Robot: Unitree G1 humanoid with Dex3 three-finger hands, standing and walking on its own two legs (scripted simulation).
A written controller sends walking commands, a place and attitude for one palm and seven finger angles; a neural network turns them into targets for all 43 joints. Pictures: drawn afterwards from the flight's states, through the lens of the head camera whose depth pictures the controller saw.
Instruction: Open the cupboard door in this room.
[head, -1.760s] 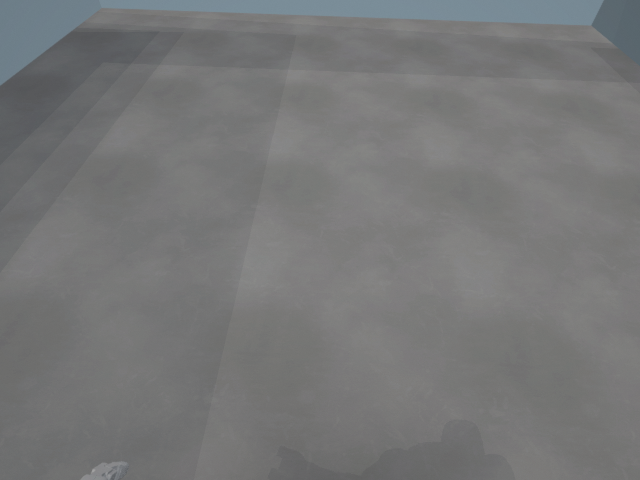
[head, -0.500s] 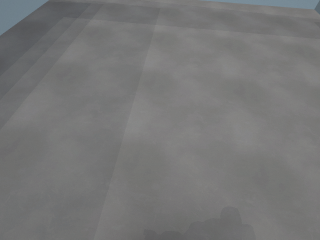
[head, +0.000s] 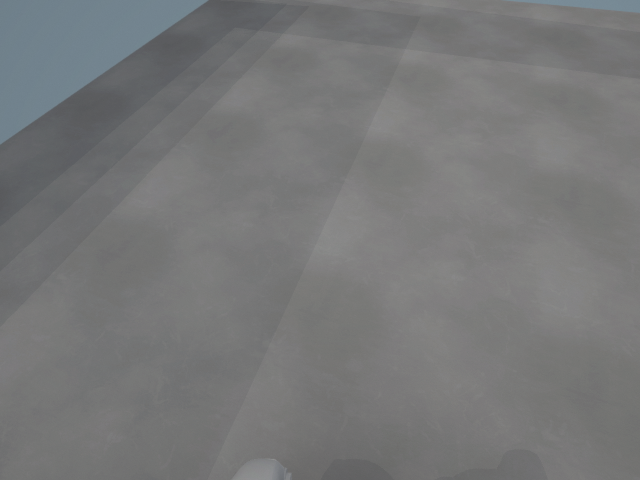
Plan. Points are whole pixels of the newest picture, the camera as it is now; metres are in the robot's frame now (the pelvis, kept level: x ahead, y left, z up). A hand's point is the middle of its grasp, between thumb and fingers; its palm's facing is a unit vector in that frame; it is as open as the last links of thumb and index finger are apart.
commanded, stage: turn or walk to find it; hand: left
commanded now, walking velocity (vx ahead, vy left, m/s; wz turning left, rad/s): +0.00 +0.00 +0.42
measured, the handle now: out of the picture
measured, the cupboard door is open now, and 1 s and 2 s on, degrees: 0 0 0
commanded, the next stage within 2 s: stand and wait in 1.36 s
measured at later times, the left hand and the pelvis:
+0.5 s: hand out of the picture +0.01 +0.26 -0.16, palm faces +0.23 -0.94 -0.25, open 7.4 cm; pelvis -0.01 +0.04 +0.00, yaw +12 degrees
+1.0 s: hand out of the picture -0.08 +0.24 -0.19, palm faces +0.44 -0.87 -0.21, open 7.4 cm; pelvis -0.03 +0.04 -0.02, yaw +25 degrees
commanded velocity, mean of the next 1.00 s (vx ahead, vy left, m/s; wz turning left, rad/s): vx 0.00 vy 0.00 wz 0.42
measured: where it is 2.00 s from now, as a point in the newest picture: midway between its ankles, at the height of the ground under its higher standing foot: outside the picture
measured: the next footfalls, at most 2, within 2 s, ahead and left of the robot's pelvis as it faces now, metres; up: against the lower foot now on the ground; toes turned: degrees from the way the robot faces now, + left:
left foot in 0.18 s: +0.01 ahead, +0.15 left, +0.00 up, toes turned +9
right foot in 0.62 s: +0.06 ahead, -0.09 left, +0.00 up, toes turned +11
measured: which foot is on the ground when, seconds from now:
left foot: up 0.00-0.16, down 0.18-0.62, up 0.64-0.96, down 0.98-1.00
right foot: down 0.00-0.20, up 0.22-0.60, down 0.62-0.98, up 1.00-1.00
